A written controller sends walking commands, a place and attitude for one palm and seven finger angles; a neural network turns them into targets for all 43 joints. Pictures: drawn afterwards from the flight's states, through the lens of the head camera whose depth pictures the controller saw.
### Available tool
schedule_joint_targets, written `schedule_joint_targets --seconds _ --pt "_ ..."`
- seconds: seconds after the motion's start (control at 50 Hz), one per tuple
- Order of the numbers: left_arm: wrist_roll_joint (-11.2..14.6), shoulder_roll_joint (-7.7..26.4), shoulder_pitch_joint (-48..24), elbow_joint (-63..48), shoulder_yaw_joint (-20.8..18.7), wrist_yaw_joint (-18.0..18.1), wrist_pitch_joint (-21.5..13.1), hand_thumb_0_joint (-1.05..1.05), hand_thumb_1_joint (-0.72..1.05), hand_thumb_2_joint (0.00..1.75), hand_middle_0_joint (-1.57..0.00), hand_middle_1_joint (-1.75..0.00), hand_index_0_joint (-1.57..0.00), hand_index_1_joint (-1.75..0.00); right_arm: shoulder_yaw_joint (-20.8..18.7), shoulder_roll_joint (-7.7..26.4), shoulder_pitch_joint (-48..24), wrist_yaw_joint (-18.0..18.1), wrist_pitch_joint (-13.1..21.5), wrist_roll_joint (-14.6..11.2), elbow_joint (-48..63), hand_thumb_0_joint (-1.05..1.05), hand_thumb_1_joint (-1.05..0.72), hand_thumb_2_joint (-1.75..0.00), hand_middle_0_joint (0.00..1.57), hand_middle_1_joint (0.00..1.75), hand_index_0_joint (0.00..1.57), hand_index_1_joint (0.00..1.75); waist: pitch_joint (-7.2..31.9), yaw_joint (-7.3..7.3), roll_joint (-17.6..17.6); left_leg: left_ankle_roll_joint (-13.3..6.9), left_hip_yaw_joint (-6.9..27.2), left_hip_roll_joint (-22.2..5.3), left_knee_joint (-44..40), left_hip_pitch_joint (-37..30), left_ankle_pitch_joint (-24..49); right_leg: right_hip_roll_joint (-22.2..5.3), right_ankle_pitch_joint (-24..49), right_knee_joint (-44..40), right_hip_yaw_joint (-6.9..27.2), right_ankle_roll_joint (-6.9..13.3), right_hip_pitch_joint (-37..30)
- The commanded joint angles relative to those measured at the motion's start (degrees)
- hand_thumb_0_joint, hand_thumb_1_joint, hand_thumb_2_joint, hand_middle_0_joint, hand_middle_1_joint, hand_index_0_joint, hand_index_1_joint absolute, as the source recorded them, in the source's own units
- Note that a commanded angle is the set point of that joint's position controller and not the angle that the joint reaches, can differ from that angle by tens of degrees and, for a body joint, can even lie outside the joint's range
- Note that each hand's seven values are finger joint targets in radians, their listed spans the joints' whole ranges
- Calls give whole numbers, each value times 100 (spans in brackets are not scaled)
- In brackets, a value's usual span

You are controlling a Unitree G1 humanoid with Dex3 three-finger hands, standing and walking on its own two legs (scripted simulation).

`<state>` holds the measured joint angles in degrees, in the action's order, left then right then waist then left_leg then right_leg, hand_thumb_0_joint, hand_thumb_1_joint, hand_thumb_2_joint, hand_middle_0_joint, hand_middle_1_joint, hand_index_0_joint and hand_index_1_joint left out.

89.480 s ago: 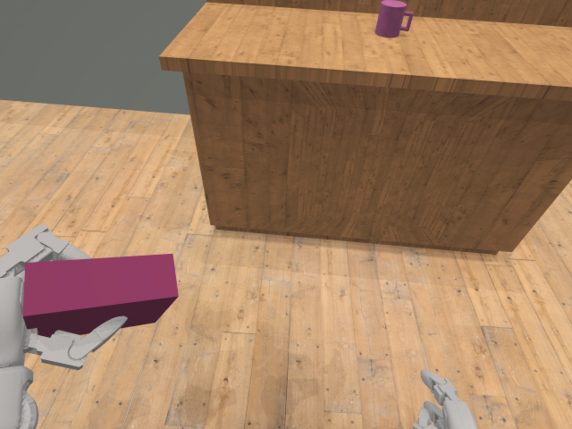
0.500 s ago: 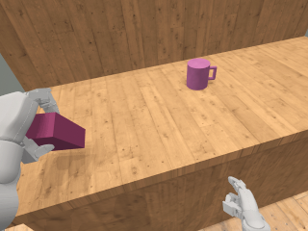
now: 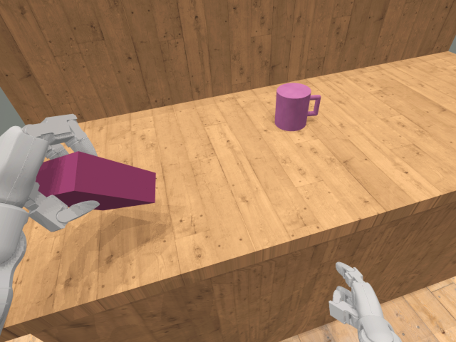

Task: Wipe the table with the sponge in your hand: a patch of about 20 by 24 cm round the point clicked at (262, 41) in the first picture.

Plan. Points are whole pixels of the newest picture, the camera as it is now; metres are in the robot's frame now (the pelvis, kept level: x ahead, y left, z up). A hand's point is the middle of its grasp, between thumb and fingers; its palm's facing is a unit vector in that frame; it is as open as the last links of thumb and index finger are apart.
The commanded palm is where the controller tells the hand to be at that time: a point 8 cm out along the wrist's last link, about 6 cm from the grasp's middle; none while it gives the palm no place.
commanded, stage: step back with the hand held close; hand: left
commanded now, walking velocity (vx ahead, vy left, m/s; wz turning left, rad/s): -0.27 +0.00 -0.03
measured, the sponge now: (106, 188) +0.25 +0.24 +0.19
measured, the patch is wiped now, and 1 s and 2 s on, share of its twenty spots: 0.90 0.90 0.90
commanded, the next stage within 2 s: stop stepping back and stand still in 1.34 s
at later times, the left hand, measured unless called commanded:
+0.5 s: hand (26, 168) +0.19 +0.26 +0.29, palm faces +0.50 -0.81 -0.31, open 8.9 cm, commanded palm +0.13 +0.30 +0.30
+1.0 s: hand out of the picture +0.14 +0.27 +0.29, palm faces +0.55 -0.80 -0.26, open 8.9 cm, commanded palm +0.08 +0.30 +0.30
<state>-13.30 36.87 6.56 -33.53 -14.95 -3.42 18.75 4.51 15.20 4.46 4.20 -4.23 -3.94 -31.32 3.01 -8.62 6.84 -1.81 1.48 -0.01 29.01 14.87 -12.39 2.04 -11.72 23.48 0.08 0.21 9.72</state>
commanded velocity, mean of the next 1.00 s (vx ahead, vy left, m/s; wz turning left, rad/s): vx -0.31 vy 0.00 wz -0.02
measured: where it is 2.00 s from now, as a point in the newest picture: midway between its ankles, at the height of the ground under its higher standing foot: outside the picture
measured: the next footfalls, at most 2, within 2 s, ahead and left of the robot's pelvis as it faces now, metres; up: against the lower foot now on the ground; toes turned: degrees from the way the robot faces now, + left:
right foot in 1.08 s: -0.10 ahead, -0.12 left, +0.00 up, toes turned -2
left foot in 1.30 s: -0.09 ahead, +0.12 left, +0.00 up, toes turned -5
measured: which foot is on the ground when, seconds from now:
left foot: down 0.00-1.00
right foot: down 0.00-0.86, up 0.88-1.00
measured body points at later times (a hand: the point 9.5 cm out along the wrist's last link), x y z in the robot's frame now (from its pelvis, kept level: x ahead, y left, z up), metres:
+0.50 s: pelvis -0.04 +0.03 -0.02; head -0.02 +0.08 +0.43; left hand +0.16 +0.31 +0.30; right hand +0.09 -0.22 -0.09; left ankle +0.03 +0.10 -0.74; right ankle +0.01 -0.12 -0.74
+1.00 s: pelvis -0.09 +0.03 -0.02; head -0.06 +0.08 +0.43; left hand +0.11 +0.32 +0.30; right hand +0.08 -0.20 -0.08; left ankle +0.03 +0.10 -0.74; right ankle -0.10 -0.11 -0.70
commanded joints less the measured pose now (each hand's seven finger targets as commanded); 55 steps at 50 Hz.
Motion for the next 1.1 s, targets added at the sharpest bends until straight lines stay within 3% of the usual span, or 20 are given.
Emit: schedule_joint_targets --seconds 0.0,0.02,0.1,0.12,0.18,0.24,0.3,0.4,0.48,0.56,0.68,0.74,0.8,0.84,0.9,0.94,1.02,1.04,1.06,1.08 --pt "1698 1170 -1048 -1511 -1757 860 -2022 0 10 130 -120 -160 -120 -160 -339 520 -149 -71 289 160 964 0 -90 -90 20 30 20 30 524 718 -1791 -95 65 22 938 -822 -209 -1012 237 -923 1326 402 1575" --pt "1732 817 -771 -1509 -1606 919 -2273 0 10 130 -120 -160 -120 -160 -335 435 -13 -23 270 177 890 0 -90 -90 20 30 20 30 729 792 -1385 -76 148 -84 774 -630 132 -1110 626 -571 1039 433 1163" --pt "1774 1095 -675 -2084 -2238 1158 -2820 0 10 130 -120 -160 -120 -160 -493 658 40 19 287 238 884 0 -90 -90 20 30 20 30 927 816 385 -83 641 -557 179 9 1509 -743 1927 344 641 256 347" --pt "1782 817 -442 -1878 -2198 1171 -2918 0 10 130 -120 -160 -120 -160 -509 599 150 17 293 238 844 0 -90 -90 20 30 20 30 1076 807 343 -107 781 -622 125 174 1838 -583 1892 526 424 212 106" --pt "1729 950 -515 -1939 -2462 1199 -3150 0 10 130 -120 -160 -120 -160 -624 648 221 -10 371 270 813 0 -90 -90 20 30 20 30 1153 806 472 -112 960 -814 -11 422 2247 -347 1459 731 251 166 38" --pt "1704 913 -568 -1786 -2485 1169 -3297 0 10 130 -120 -160 -120 -160 -677 652 251 -50 563 317 781 0 -90 -90 20 30 20 30 1170 812 670 -159 1179 -1001 -311 271 2410 -96 133 1052 106 105 416" --pt "1687 911 -742 -1693 -2486 1157 -3408 0 10 130 -120 -160 -120 -160 -677 656 266 -67 774 343 719 0 -90 -90 20 30 20 30 1112 815 686 -198 1254 -1067 -447 460 1652 -52 -329 1076 111 110 504" --pt "1672 882 -690 -1734 -2496 1142 -3484 0 10 130 -120 -160 -120 -160 -670 676 245 -59 911 292 697 0 -90 -90 20 30 20 30 1105 870 245 -150 1112 -918 -366 1118 36 -240 243 923 239 180 168" --pt "1678 693 -771 -1518 -2409 1155 -3513 0 10 130 -120 -160 -120 -160 -644 642 322 -24 908 299 683 0 -90 -90 20 30 20 30 636 910 152 -202 1076 -813 -567 1989 -2014 -211 -366 953 278 187 270" --pt "1631 626 -1170 -1198 -2306 1192 -3512 0 10 130 -120 -160 -120 -160 -620 609 432 6 965 310 615 0 -90 -90 20 30 20 30 486 936 85 -214 1093 -780 -593 2163 -2707 -140 -945 894 305 172 476" --pt "1559 431 -1548 -886 -1793 1205 -3455 0 10 130 -120 -160 -120 -160 -562 460 397 3 964 297 431 0 -90 -90 20 30 20 30 271 1033 -748 5 558 -219 809 654 -1913 -769 -1930 -587 1012 410 2248" --pt "1547 392 -1551 -1050 -1681 1225 -3443 0 10 130 -120 -160 -120 -160 -553 427 236 -9 860 287 430 0 -90 -90 20 30 20 30 369 1068 -654 3 551 -216 727 423 -1580 -826 -1494 -499 873 396 2286" --pt "1553 611 -1495 -1359 -1921 1278 -3484 0 10 130 -120 -160 -120 -160 -566 506 90 7 816 264 563 0 -90 -90 20 30 20 30 341 1069 -1 -97 1035 -524 -234 754 -2055 -389 -1692 140 433 233 2047" --pt "1570 471 -1490 -1531 -2020 1284 -3508 0 10 130 -120 -160 -120 -160 -632 572 76 15 855 267 664 0 -90 -90 20 30 20 30 729 985 868 -359 1713 -1274 -1470 1873 -2500 273 -1095 2081 15 21 624" --pt "1605 836 -1677 -1582 -2380 1280 -3552 0 10 130 -120 -160 -120 -160 -748 413 263 -70 1058 278 566 0 -90 -90 20 30 20 30 953 1031 856 -544 1666 -1669 -1505 1387 -1591 385 -1853 3685 311 -82 1092" --pt "1636 557 -1542 -1342 -2192 1242 -3575 0 10 130 -120 -160 -120 -160 -745 329 271 -163 1216 314 339 0 -90 -90 20 30 20 30 970 918 706 -466 1470 -1534 -1052 295 -361 201 -1838 2707 297 -36 1707" --pt "1712 399 -1320 -1027 -1997 1050 -3686 0 10 130 -120 -160 -120 -160 -636 325 168 -175 1278 342 146 0 -90 -90 20 30 20 30 1424 950 694 -31 1035 -1347 -59 -266 1358 -54 -462 21 238 139 754" --pt "1722 515 -1362 -1055 -2028 1000 -3744 0 10 130 -120 -160 -120 -160 -621 350 128 -172 1289 334 163 0 -90 -90 20 30 20 30 1453 931 290 85 841 -1151 687 -318 1423 -382 237 -656 412 250 708" --pt "1707 620 -1267 -909 -2021 976 -3789 0 10 130 -120 -160 -120 -160 -570 255 139 -167 1263 281 119 0 -90 -90 20 30 20 30 1456 982 -766 278 409 -697 1911 -378 813 -1099 1240 -987 942 508 897" --pt "1721 588 -903 -525 -1875 977 -3757 0 10 130 -120 -160 -120 -160 -501 193 66 -180 1216 204 164 0 -90 -90 20 30 20 30 1068 1000 -1538 444 18 -109 3050 316 -772 -1892 2696 -920 1301 896 1072"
